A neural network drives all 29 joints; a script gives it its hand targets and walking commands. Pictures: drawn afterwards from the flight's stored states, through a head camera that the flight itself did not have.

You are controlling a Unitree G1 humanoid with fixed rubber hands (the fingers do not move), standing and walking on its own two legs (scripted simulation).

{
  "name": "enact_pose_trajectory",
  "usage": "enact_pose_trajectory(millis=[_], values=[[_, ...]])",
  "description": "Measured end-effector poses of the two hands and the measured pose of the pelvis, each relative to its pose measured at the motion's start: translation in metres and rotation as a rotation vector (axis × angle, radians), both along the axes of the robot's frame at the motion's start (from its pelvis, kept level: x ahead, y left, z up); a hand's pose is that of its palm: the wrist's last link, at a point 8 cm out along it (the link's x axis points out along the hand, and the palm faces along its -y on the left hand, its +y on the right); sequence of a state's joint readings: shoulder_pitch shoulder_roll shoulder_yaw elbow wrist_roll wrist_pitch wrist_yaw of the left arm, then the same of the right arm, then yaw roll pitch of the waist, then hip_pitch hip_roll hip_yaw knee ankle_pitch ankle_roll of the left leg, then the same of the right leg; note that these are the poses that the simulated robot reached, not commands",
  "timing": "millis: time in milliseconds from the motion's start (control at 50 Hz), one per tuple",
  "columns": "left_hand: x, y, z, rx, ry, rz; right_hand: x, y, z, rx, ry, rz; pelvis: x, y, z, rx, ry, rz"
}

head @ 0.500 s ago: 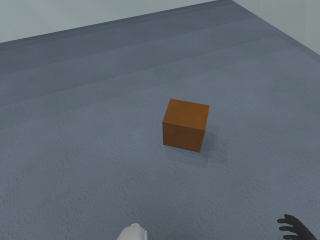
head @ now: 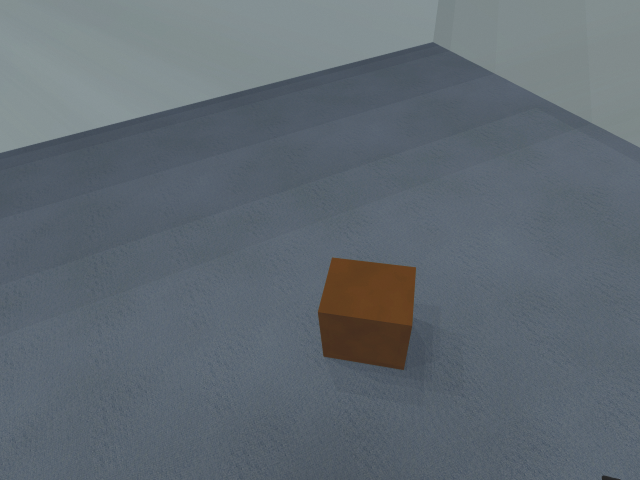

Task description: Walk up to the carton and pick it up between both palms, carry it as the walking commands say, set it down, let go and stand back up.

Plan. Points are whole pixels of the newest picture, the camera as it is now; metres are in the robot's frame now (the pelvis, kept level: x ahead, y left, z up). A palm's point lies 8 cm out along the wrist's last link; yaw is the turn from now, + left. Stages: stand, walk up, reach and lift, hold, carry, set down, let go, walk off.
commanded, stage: walk up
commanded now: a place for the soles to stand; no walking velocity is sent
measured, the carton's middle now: (367, 313) +0.76 -0.10 -0.62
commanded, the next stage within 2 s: none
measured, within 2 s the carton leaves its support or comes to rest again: neither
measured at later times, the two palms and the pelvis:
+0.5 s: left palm (96, 423) +0.24 +0.36 -0.09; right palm (583, 393) +0.24 -0.31 -0.05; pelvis +0.16 +0.03 +0.01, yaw +0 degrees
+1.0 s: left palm (132, 377) +0.32 +0.33 -0.10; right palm (547, 325) +0.36 -0.33 -0.08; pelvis +0.26 +0.00 +0.00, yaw +3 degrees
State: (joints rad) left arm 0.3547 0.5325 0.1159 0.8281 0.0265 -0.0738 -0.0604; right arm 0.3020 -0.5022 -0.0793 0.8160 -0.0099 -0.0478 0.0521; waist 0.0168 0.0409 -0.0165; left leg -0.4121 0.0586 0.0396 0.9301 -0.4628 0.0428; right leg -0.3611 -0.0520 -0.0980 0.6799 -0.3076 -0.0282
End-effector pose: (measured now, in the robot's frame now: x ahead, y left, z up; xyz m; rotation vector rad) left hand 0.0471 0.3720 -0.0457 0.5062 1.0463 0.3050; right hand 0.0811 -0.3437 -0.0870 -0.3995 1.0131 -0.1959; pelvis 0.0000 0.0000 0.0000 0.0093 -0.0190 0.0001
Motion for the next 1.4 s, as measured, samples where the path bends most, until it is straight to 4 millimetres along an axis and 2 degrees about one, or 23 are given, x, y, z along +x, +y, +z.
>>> enact_pose_trajectory(millis=[80, 180, 260, 320, 360, 400, 520, 600, 640, 700, 760, 820, 900, 960, 1040, 1160, 1280, 1400], values=[[-0.002, -0.01, 0.007, -0.017, 0.014, 0.055, 0.053, 0.018, 0.007, 0.038, -0.014, 0.068, 0.025, 0.0, 0.013, 0.006, -0.007, -0.006], [0.002, -0.015, 0.001, -0.066, 0.092, 0.088, 0.113, 0.034, 0.024, 0.05, -0.042, 0.122, 0.057, 0.005, 0.022, 0.014, 0.001, 0.01], [0.024, -0.01, -0.019, -0.112, 0.119, 0.1, 0.159, 0.044, 0.032, 0.014, -0.05, 0.148, 0.089, 0.015, 0.017, 0.004, 0.012, 0.025], [0.053, -0.002, -0.042, -0.142, 0.125, 0.09, 0.19, 0.049, 0.032, -0.044, -0.089, 0.15, 0.112, 0.029, 0.003, 0.003, 0.016, 0.024], [0.082, -0.004, -0.05, -0.162, 0.116, 0.063, 0.196, 0.05, 0.034, -0.065, -0.106, 0.131, 0.122, 0.033, 0.001, 0.005, 0.004, 0.014], [0.116, -0.009, -0.051, -0.177, 0.097, 0.014, 0.192, 0.048, 0.038, -0.073, -0.105, 0.092, 0.132, 0.035, 0.004, 0.001, -0.012, -0.001], [0.21, -0.017, -0.037, -0.185, 0.008, -0.097, 0.154, 0.024, 0.04, -0.101, -0.008, -0.031, 0.164, 0.032, 0.011, 0.001, -0.033, -0.006], [0.252, -0.021, -0.022, -0.143, -0.004, -0.13, 0.144, 0.005, 0.028, -0.091, 0.04, -0.091, 0.188, 0.024, 0.01, 0.002, -0.027, -0.021], [0.269, -0.022, -0.016, -0.106, -0.013, -0.131, 0.149, -0.002, 0.016, -0.072, 0.056, -0.102, 0.201, 0.015, 0.005, 0.007, -0.015, -0.016], [0.29, -0.026, -0.012, -0.056, -0.049, -0.111, 0.168, -0.004, -0.006, -0.032, 0.084, -0.09, 0.217, 0.002, -0.003, 0.006, -0.003, -0.009], [0.296, -0.036, -0.009, -0.056, -0.065, -0.09, 0.197, 0.006, -0.013, 0.007, 0.096, -0.05, 0.227, -0.004, 0.001, 0.013, -0.004, 0.002], [0.289, -0.042, -0.011, -0.074, -0.039, -0.054, 0.227, 0.017, -0.009, 0.028, 0.079, -0.001, 0.235, -0.006, 0.008, 0.019, -0.002, 0.004], [0.275, -0.04, -0.027, -0.102, 0.014, -0.007, 0.257, 0.019, 0.001, -0.001, 0.074, 0.041, 0.244, -0.006, 0.008, 0.015, -0.006, 0.021], [0.27, -0.037, -0.047, -0.132, 0.031, 0.031, 0.272, 0.014, 0.005, -0.058, 0.071, 0.049, 0.253, -0.001, -0.001, -0.006, -0.012, 0.043], [0.273, -0.045, -0.061, -0.188, 0.047, 0.064, 0.297, 0.017, 0.014, -0.083, 0.04, 0.048, 0.262, 0.003, 0.0, -0.019, -0.02, 0.036], [0.285, -0.052, -0.06, -0.207, 0.068, 0.05, 0.341, 0.034, 0.023, -0.045, -0.017, 0.07, 0.275, 0.005, 0.008, -0.024, -0.002, 0.039], [0.303, -0.043, -0.046, -0.168, 0.068, 0.045, 0.362, 0.048, 0.019, 0.007, -0.029, 0.071, 0.281, 0.008, 0.015, -0.024, -0.007, 0.033], [0.319, -0.036, -0.031, -0.136, 0.056, 0.04, 0.357, 0.052, 0.013, 0.04, 0.002, 0.038, 0.282, 0.009, 0.021, -0.018, -0.017, 0.029]])
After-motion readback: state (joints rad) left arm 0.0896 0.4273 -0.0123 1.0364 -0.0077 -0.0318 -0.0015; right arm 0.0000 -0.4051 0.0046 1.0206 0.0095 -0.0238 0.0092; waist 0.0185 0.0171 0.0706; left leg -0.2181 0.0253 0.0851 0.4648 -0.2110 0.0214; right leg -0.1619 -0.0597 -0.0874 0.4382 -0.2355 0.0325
